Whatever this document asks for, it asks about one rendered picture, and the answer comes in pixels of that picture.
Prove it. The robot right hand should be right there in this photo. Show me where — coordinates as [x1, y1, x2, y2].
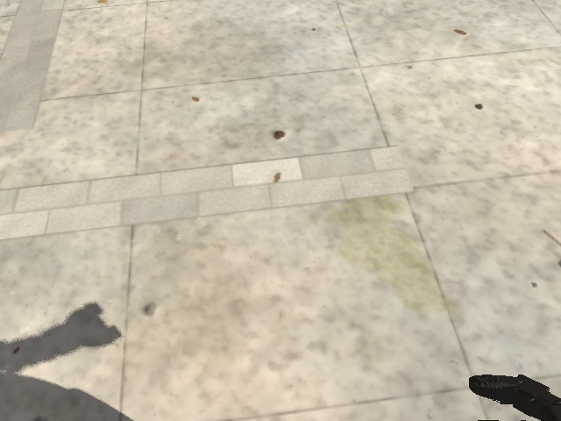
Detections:
[469, 375, 561, 421]

